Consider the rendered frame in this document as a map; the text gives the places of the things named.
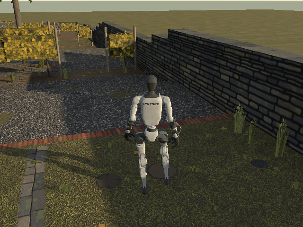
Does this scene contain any right robot upper arm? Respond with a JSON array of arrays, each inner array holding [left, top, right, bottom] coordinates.
[[161, 96, 173, 122]]

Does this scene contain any right robot hand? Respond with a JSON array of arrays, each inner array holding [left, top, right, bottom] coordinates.
[[168, 137, 179, 148]]

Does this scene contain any humanoid robot head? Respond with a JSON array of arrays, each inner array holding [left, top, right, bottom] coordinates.
[[143, 75, 159, 98]]

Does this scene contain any left robot hand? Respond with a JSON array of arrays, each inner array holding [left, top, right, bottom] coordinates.
[[124, 132, 135, 142]]

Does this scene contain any left robot upper arm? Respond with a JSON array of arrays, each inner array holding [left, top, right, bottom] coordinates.
[[129, 96, 142, 122]]

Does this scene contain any left robot forearm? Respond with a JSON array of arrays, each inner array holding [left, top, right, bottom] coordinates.
[[125, 114, 134, 133]]

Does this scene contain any right robot forearm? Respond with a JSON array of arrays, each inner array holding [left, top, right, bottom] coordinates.
[[169, 115, 178, 138]]

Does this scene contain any robot left thigh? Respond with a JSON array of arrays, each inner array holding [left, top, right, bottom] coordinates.
[[135, 132, 147, 166]]

